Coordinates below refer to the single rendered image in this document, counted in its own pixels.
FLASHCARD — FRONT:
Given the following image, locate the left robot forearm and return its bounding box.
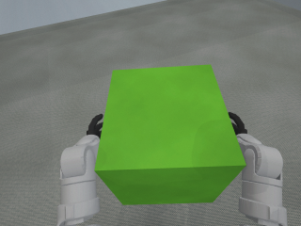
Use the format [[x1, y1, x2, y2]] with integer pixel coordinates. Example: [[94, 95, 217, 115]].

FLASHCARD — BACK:
[[56, 135, 101, 226]]

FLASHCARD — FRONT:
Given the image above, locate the robot right hand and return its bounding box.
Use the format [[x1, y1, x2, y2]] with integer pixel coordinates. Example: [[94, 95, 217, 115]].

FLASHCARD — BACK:
[[228, 112, 247, 135]]

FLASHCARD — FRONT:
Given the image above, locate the right robot forearm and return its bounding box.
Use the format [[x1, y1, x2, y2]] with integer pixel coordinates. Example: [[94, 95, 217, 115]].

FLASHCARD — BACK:
[[236, 133, 288, 226]]

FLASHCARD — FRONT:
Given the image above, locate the robot left hand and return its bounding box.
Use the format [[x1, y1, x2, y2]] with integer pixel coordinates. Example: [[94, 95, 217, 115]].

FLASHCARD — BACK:
[[87, 114, 103, 139]]

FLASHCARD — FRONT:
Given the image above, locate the carton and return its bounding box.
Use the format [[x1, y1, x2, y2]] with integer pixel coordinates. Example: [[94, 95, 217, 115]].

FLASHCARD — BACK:
[[94, 64, 246, 205]]

